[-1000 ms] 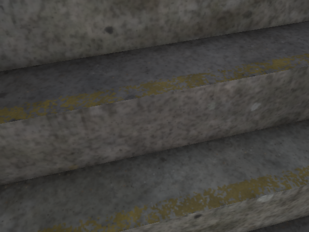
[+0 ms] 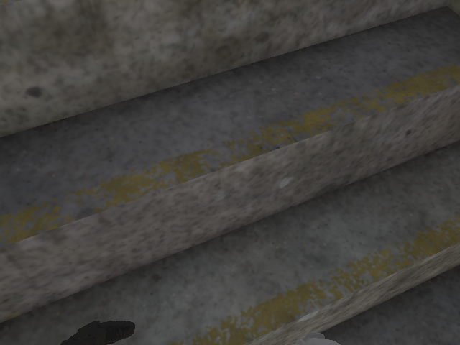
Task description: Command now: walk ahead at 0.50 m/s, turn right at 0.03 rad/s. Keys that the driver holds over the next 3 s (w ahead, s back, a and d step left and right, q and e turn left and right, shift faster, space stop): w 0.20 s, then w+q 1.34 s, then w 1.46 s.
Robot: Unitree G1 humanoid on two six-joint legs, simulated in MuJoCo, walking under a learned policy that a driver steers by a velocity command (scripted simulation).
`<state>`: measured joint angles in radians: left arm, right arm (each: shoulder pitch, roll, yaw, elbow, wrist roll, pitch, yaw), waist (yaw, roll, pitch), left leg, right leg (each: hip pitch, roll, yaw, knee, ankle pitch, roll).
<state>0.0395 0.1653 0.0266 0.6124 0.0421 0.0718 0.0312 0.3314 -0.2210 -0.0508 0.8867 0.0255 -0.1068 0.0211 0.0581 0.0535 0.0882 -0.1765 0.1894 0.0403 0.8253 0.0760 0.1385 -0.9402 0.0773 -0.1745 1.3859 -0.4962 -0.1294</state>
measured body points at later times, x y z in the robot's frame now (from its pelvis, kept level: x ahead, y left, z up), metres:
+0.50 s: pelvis +0.09 -0.05 +0.11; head +0.08 -0.07 +0.56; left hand +0.33 +0.18 +0.08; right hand +0.00 -0.32 -0.03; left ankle +0.11 -0.01 -0.58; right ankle +0.12 -0.11 -0.56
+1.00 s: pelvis +0.24 -0.12 +0.14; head +0.23 -0.11 +0.59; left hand +0.13 +0.12 +0.00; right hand +0.53 -0.26 +0.09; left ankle +0.18 -0.03 -0.28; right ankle +0.24 -0.24 -0.58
